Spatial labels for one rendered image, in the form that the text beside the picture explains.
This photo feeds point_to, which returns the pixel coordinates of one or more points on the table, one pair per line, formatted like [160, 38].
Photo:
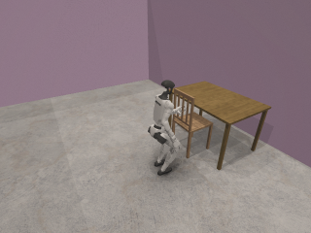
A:
[224, 105]

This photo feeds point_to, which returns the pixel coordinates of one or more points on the humanoid robot torso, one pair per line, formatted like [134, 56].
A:
[158, 113]

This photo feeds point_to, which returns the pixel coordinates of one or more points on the robot right upper arm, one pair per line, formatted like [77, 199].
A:
[168, 109]

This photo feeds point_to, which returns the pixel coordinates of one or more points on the chair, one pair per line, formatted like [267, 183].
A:
[192, 121]

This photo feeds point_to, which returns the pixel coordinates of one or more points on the robot left forearm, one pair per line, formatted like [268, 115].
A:
[174, 111]

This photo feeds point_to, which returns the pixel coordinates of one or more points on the robot right forearm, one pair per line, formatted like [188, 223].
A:
[169, 132]

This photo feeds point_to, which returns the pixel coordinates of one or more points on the right robot thigh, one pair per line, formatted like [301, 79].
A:
[164, 138]

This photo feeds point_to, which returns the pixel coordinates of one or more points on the robot right hand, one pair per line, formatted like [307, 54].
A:
[176, 144]

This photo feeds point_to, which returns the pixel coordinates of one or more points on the robot left hand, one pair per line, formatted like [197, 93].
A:
[179, 109]

